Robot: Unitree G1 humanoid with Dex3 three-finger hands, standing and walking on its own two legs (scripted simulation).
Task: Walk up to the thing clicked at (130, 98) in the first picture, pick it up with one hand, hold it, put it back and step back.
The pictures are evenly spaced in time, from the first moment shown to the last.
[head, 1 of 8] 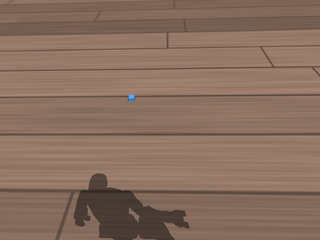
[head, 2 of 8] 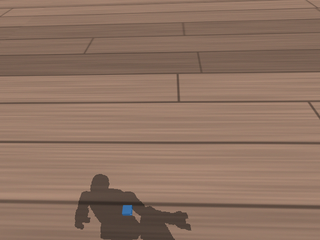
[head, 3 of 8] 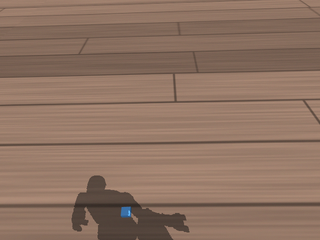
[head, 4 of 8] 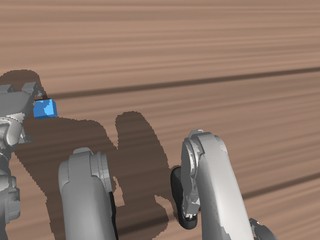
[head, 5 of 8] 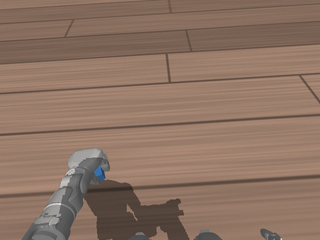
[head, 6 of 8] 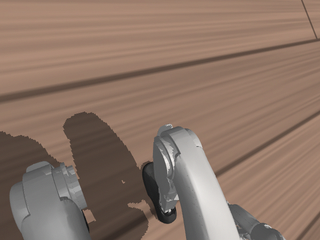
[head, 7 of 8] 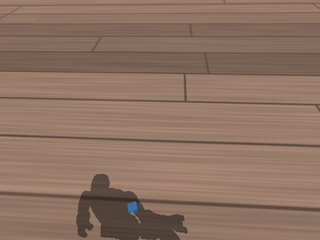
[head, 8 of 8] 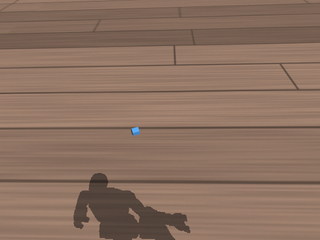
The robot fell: no
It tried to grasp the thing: yes
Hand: left
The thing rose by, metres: 0.69
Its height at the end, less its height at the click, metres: +0.00
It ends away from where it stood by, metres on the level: 0.01
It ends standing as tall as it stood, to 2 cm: yes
